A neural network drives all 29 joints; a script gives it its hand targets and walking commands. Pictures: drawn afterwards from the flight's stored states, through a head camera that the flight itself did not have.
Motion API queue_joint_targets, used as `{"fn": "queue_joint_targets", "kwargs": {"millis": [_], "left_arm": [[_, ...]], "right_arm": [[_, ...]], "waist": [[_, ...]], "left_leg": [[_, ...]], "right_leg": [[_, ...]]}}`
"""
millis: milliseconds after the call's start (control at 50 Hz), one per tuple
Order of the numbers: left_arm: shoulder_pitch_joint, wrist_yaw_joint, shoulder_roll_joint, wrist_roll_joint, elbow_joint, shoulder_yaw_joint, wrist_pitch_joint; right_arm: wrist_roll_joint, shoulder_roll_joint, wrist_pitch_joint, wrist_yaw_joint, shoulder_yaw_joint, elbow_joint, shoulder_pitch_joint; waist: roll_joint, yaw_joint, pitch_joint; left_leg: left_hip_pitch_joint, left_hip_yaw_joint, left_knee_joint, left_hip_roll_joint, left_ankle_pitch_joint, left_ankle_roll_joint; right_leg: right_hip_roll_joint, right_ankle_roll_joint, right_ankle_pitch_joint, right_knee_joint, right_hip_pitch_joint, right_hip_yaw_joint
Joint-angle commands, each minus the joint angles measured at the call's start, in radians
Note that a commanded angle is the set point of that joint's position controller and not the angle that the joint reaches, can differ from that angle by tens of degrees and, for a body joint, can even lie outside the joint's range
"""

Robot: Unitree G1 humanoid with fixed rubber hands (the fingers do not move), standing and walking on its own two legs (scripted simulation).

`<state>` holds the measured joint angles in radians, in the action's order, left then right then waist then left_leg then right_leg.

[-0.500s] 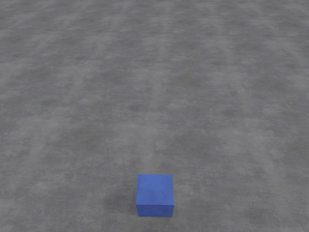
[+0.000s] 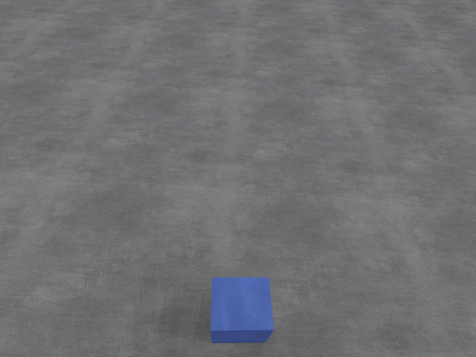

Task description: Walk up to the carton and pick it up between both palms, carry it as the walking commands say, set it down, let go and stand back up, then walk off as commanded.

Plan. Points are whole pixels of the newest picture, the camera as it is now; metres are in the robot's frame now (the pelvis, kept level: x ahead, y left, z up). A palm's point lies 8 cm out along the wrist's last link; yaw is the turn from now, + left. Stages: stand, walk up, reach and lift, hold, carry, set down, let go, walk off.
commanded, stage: walk up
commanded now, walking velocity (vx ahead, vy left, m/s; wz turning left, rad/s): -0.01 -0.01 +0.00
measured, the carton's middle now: (239, 310) +0.38 -0.03 -0.67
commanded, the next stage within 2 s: stand in 0.86 s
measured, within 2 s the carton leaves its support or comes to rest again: neither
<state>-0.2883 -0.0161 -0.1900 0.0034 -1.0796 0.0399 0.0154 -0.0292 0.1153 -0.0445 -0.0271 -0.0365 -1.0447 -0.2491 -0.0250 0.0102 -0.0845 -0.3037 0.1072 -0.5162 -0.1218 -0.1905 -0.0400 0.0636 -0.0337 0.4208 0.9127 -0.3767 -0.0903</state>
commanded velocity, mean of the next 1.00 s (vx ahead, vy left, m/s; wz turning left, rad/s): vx -0.01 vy -0.01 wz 0.00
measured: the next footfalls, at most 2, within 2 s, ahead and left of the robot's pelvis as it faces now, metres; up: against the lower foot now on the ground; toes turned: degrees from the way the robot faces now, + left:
right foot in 0.10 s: +0.09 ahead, -0.13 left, +0.00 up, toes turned +13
left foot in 0.44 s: +0.03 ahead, +0.09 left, +0.00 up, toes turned -1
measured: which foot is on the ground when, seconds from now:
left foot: down 0.00-0.14, up 0.16-0.42, down 0.44-1.00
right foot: up 0.00-0.08, down 0.10-1.00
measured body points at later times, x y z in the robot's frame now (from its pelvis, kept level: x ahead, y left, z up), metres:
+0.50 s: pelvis +0.01 -0.03 +0.01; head +0.02 -0.03 +0.46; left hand +0.02 +0.20 -0.15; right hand +0.03 -0.25 -0.15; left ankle -0.01 +0.08 -0.74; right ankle +0.06 -0.12 -0.74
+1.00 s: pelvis +0.01 -0.01 +0.01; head +0.02 -0.01 +0.46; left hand -0.03 +0.20 -0.15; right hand -0.02 -0.20 -0.16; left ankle -0.01 +0.08 -0.73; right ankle +0.06 -0.12 -0.73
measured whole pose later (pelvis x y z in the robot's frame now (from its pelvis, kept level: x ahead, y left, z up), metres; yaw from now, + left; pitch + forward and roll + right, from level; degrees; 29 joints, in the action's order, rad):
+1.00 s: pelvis +0.01 -0.01 +0.01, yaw +1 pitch -3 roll +0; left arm -0.32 -0.03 -0.10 0.00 -1.16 0.02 0.01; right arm -0.02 0.09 -0.02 -0.04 0.00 -1.16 -0.33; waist 0.02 -0.01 -0.06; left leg -0.09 0.08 -0.39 0.02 -0.25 0.04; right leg 0.04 0.02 0.14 0.37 -0.19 -0.14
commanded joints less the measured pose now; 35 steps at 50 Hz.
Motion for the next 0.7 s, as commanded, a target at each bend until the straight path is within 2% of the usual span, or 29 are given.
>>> {"fn": "queue_joint_targets", "kwargs": {"millis": [0, 20, 40, 60, 80, 100, 120, 140, 160, 180, 200, 220, 240, 260, 280, 300, 340, 380, 400, 440, 460, 480, 500, 520, 540, 560, 580, 600, 680], "left_arm": [[-0.161, -0.009, -0.015, -0.003, 0.001, 0.008, 0.01], [-0.152, -0.007, -0.011, 0.005, 0.009, 0.004, 0.009], [-0.152, -0.016, -0.054, 0.011, 0.006, 0.016, 0.007], [-0.142, -0.017, -0.09, 0.028, 0.02, 0.026, -0.004], [-0.118, -0.016, -0.133, 0.03, 0.024, 0.032, -0.007], [-0.092, -0.02, -0.178, 0.028, 0.041, 0.039, 0.002], [-0.053, -0.029, -0.196, 0.021, 0.058, 0.049, 0.01], [0.035, -0.026, -0.189, 0.014, 0.08, 0.043, 0.014], [0.038, -0.026, -0.138, 0.02, 0.094, 0.027, 0.0], [0.07, -0.027, -0.111, 0.008, 0.111, 0.025, 0.0], [0.066, -0.034, -0.105, 0.009, 0.113, 0.014, -0.008], [0.056, -0.031, -0.117, 0.008, 0.096, 0.019, -0.019], [0.059, -0.03, -0.083, 0.017, 0.108, 0.012, -0.026], [0.049, -0.032, -0.078, 0.016, 0.096, 0.004, -0.024], [0.036, -0.031, -0.088, 0.02, 0.077, 0.013, -0.021], [0.026, -0.03, -0.09, 0.026, 0.073, 0.01, -0.021], [-0.009, -0.027, -0.075, 0.014, 0.05, 0.01, -0.018], [0.019, -0.025, -0.064, 0.002, 0.043, 0.005, -0.014], [0.026, -0.019, -0.064, -0.01, 0.045, 0.008, -0.012], [-0.065, -0.01, -0.034, -0.001, 0.02, 0.003, -0.011], [0.004, -0.007, -0.006, -0.009, 0.017, -0.008, -0.009], [0.013, -0.004, 0.0, -0.007, 0.018, -0.007, -0.018], [-0.016, -0.002, -0.002, -0.001, 0.0, -0.008, -0.023], [-0.036, 0.0, -0.001, 0.006, -0.017, -0.006, -0.024], [-0.023, -0.001, -0.01, 0.007, -0.013, -0.001, -0.027], [-0.018, 0.0, -0.027, 0.007, -0.009, -0.006, -0.028], [-0.042, -0.007, -0.037, 0.007, -0.028, -0.003, -0.03], [-0.058, -0.008, -0.003, 0.0, -0.038, -0.009, -0.027], [-0.077, -0.017, 0.007, 0.003, -0.052, -0.01, -0.018]], "right_arm": [[0.008, 0.16, 0.009, -0.004, -0.029, 0.008, -0.034], [0.005, 0.166, 0.019, -0.005, -0.03, 0.017, -0.027], [0.012, 0.184, 0.025, -0.008, -0.031, 0.015, -0.017], [0.017, 0.15, 0.037, -0.005, -0.028, 0.017, -0.035], [0.015, 0.09, 0.048, -0.005, -0.012, 0.031, -0.04], [0.004, 0.104, 0.062, -0.011, -0.017, 0.057, -0.026], [0.021, 0.113, 0.083, -0.021, -0.023, 0.08, 0.021], [0.016, 0.121, 0.096, -0.027, -0.029, 0.072, -0.003], [-0.002, 0.114, 0.097, -0.022, -0.027, 0.052, -0.037], [-0.01, 0.1, 0.09, -0.018, -0.027, 0.03, -0.083], [-0.011, 0.106, 0.091, -0.015, -0.038, 0.015, -0.109], [-0.009, 0.07, 0.087, -0.011, -0.016, 0.019, -0.099], [-0.007, 0.074, 0.089, -0.005, -0.009, 0.017, -0.082], [0.007, 0.073, 0.087, -0.009, -0.008, 0.0, -0.077], [0.015, 0.074, 0.087, -0.011, -0.001, -0.003, -0.051], [0.014, 0.069, 0.086, -0.006, 0.002, 0.001, -0.044], [0.025, 0.078, 0.076, -0.013, 0.008, -0.019, -0.055], [0.015, 0.079, 0.062, -0.014, 0.006, -0.053, -0.128], [0.016, 0.088, 0.056, -0.014, 0.009, -0.056, -0.103], [0.0, 0.119, 0.044, -0.007, 0.008, -0.055, -0.137], [0.007, 0.119, 0.043, -0.004, 0.011, -0.051, -0.081], [0.006, 0.086, 0.025, -0.007, 0.019, -0.049, -0.066], [0.01, 0.087, 0.022, -0.008, 0.026, -0.048, -0.057], [0.012, 0.087, 0.019, -0.011, 0.026, -0.051, -0.065], [0.008, 0.091, 0.02, -0.012, 0.026, -0.041, -0.053], [0.013, 0.081, 0.017, -0.014, 0.03, -0.058, -0.097], [0.013, 0.103, 0.014, -0.016, 0.027, -0.064, -0.095], [0.015, 0.062, 0.016, -0.017, 0.032, -0.069, -0.1], [0.016, 0.055, 0.013, -0.016, 0.025, -0.076, -0.132]], "waist": [[0.25, -0.055, 0.093], [0.228, -0.052, 0.12], [0.169, -0.056, 0.113], [0.11, -0.058, 0.117], [-0.065, -0.036, 0.089], [-0.188, -0.044, 0.031], [-0.322, -0.075, -0.032], [-0.335, -0.035, -0.085], [-0.221, -0.013, -0.025], [-0.11, -0.007, 0.034], [-0.001, 0.009, 0.056], [0.004, 0.001, 0.143], [-0.004, -0.01, 0.154], [-0.07, -0.008, 0.133], [-0.139, -0.021, 0.141], [-0.12, -0.03, 0.132], [-0.135, -0.029, 0.098], [-0.045, 0.016, 0.057], [-0.031, -0.002, 0.069], [0.11, -0.04, 0.101], [0.156, -0.038, -0.028], [0.196, -0.047, -0.021], [0.129, -0.047, -0.014], [0.137, -0.043, 0.024], [0.103, -0.038, 0.0], [0.106, -0.03, 0.03], [0.043, -0.03, 0.033], [0.087, -0.032, -0.024], [0.016, -0.018, -0.046]], "left_leg": [[0.019, -0.056, 0.154, -0.128, 0.407, 0.151], [0.027, -0.059, 0.122, -0.112, 0.311, 0.137], [-0.013, -0.079, 0.115, -0.123, 0.207, 0.12], [-0.089, -0.035, 0.072, -0.075, 0.067, 0.072], [-0.155, 0.013, -0.002, -0.001, -0.102, 0.04], [-0.171, -0.009, -0.123, 0.036, -0.287, 0.019], [-0.122, -0.009, -0.35, 0.061, -0.408, 0.019], [-0.146, -0.054, -0.497, 0.066, -0.43, 0.032], [-0.14, -0.067, -0.517, 0.07, -0.368, 0.02], [-0.166, -0.071, -0.533, 0.068, -0.329, 0.02], [-0.162, -0.075, -0.582, 0.084, -0.316, 0.023], [-0.119, -0.094, -0.478, 0.053, -0.268, 0.02], [-0.125, -0.085, -0.377, 0.072, -0.273, 0.017], [-0.12, -0.084, -0.296, 0.07, -0.248, 0.003], [-0.074, -0.078, -0.233, 0.083, -0.256, 0.009], [-0.037, -0.069, -0.16, 0.097, -0.264, 0.006], [-0.008, -0.063, 0.007, 0.105, -0.179, 0.013], [0.1, -0.074, 0.169, 0.06, 0.059, 0.032], [0.145, -0.11, 0.205, 0.029, 0.1, 0.051], [0.206, -0.212, 0.267, -0.059, -0.101, 0.089], [0.038, -0.202, 0.321, -0.03, -0.15, 0.091], [0.015, -0.186, 0.313, -0.034, -0.037, 0.079], [0.044, -0.171, 0.305, -0.023, -0.024, 0.081], [0.079, -0.147, 0.291, -0.019, -0.025, 0.078], [0.072, -0.146, 0.286, -0.003, -0.03, 0.082], [0.084, -0.149, 0.281, -0.003, -0.012, 0.084], [0.096, -0.143, 0.271, -0.01, -0.02, 0.084], [0.081, -0.151, 0.264, -0.001, 0.016, 0.085], [0.083, -0.137, 0.245, 0.002, -0.01, 0.088]], "right_leg": [[-0.032, 0.0, -0.158, -0.257, 0.164, -0.036], [-0.039, 0.012, -0.22, -0.352, 0.196, -0.049], [-0.031, 0.021, -0.26, -0.434, 0.226, -0.043], [0.027, 0.029, -0.347, -0.468, 0.32, -0.009], [0.131, 0.049, -0.363, -0.535, 0.3, 0.094], [0.246, 0.102, -0.193, -0.669, 0.17, 0.244], [0.288, 0.199, -0.197, -0.7, 0.002, 0.261], [0.265, 0.221, -0.307, -0.692, -0.056, 0.254], [0.204, 0.197, -0.344, -0.659, -0.004, 0.179], [0.214, 0.187, -0.398, -0.65, 0.086, 0.156], [0.251, 0.205, -0.565, -0.62, 0.093, 0.187], [0.216, 0.177, -0.368, -0.629, 0.164, 0.167], [0.208, 0.183, -0.324, -0.652, 0.219, 0.169], [0.173, 0.16, -0.307, -0.663, 0.235, 0.133], [0.173, 0.163, -0.282, -0.673, 0.244, 0.156], [0.183, 0.178, -0.258, -0.684, 0.241, 0.182], [0.186, 0.154, -0.29, -0.668, 0.264, 0.199], [0.178, 0.101, -0.261, -0.676, 0.211, 0.141], [0.135, 0.078, -0.221, -0.662, 0.186, 0.114], [0.077, 0.053, -0.113, -0.619, 0.11, 0.07], [0.012, 0.033, -0.209, -0.611, 0.175, 0.006], [0.039, 0.04, -0.273, -0.602, 0.261, 0.031], [0.051, 0.05, -0.284, -0.601, 0.258, 0.034], [0.051, 0.048, -0.293, -0.605, 0.26, 0.041], [0.044, 0.048, -0.298, -0.608, 0.259, 0.036], [0.062, 0.055, -0.303, -0.613, 0.285, 0.054], [0.064, 0.061, -0.296, -0.621, 0.272, 0.053], [0.062, 0.051, -0.316, -0.625, 0.258, 0.057], [0.055, 0.041, -0.294, -0.642, 0.241, 0.049]]}}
